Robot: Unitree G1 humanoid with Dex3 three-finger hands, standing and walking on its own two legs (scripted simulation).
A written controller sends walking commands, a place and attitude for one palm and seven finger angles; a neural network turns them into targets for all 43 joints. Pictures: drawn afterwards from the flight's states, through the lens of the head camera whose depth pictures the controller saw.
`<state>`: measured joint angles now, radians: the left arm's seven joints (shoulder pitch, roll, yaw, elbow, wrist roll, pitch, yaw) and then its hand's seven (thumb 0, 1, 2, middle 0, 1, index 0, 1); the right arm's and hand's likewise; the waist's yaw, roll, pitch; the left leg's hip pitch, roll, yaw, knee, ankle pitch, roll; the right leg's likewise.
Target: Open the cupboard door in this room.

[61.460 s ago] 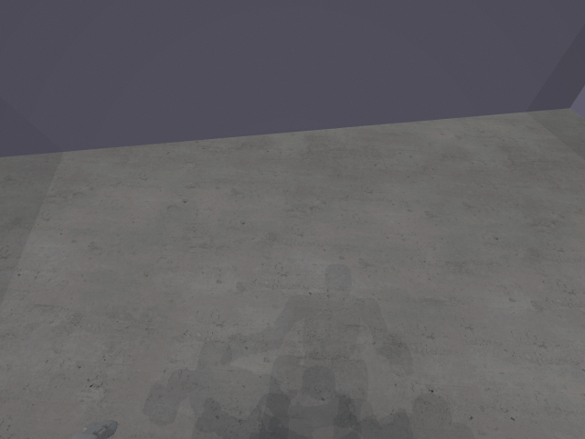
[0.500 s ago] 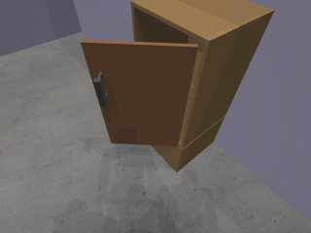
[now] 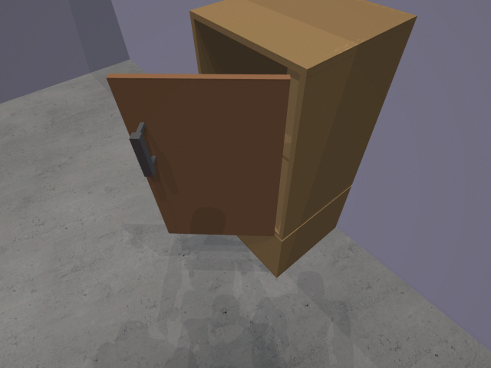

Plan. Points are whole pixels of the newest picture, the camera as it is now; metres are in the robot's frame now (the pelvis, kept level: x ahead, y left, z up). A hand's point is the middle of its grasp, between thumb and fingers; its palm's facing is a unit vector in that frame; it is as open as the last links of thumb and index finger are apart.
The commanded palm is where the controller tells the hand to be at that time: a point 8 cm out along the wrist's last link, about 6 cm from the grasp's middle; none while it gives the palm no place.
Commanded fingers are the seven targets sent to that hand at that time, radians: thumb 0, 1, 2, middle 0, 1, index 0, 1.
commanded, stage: shuffle to correct the standing spot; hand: left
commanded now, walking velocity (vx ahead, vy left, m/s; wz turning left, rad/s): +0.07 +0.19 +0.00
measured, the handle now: (145, 149) +0.57 +0.28 +0.00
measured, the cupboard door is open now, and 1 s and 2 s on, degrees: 48 48 48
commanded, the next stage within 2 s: come to a stop and stand still in 0.36 s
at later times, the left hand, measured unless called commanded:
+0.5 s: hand out of the picture +0.02 +0.23 -0.18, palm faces +0.06 -0.97 -0.25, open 7.4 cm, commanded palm none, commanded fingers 0.00 0.90 0.90 -0.20 -0.30 -0.20 -0.30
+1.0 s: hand out of the picture +0.08 +0.21 -0.17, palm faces +0.02 -0.97 -0.24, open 7.3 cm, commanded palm none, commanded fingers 0.00 0.90 0.90 -0.20 -0.30 -0.20 -0.30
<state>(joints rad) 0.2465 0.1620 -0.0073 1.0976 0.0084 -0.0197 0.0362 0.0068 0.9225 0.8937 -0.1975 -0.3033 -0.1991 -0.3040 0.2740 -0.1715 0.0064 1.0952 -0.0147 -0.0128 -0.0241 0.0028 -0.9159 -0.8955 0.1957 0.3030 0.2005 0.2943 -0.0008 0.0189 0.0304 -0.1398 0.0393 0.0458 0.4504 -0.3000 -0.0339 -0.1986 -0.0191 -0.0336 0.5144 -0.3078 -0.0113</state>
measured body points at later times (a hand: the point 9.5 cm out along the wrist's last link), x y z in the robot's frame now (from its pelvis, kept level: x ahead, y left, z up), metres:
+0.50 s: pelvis +0.01 +0.04 -0.01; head +0.04 +0.03 +0.44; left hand +0.02 +0.28 -0.16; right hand +0.03 -0.19 -0.17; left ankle -0.04 +0.14 -0.74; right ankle -0.02 -0.10 -0.74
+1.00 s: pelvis +0.03 +0.03 +0.00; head +0.06 +0.02 +0.45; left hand +0.08 +0.26 -0.15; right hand +0.03 -0.19 -0.17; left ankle -0.02 +0.14 -0.74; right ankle +0.03 -0.07 -0.74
